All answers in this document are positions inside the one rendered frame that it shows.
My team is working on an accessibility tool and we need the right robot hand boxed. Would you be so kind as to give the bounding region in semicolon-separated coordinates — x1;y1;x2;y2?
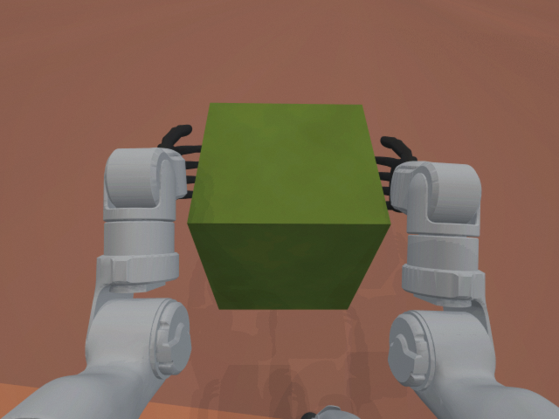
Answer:
375;136;418;213

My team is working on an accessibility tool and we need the robot left forearm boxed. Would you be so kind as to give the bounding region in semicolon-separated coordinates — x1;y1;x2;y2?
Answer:
85;148;187;364

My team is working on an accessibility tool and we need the robot right shin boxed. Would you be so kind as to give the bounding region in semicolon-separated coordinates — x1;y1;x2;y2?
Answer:
317;405;341;415

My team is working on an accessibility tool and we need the robot right forearm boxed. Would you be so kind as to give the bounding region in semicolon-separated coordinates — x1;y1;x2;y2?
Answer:
390;161;496;372

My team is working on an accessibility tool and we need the left robot hand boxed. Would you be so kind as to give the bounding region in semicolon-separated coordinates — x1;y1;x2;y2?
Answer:
157;125;202;199

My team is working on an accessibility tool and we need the robot left upper arm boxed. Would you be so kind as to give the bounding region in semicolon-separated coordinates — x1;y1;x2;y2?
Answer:
1;298;191;419

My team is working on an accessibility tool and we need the carton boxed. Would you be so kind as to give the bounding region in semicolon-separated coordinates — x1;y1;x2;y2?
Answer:
187;103;391;310

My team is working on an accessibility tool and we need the robot right upper arm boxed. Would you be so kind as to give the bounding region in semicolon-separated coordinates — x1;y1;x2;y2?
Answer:
388;310;559;419

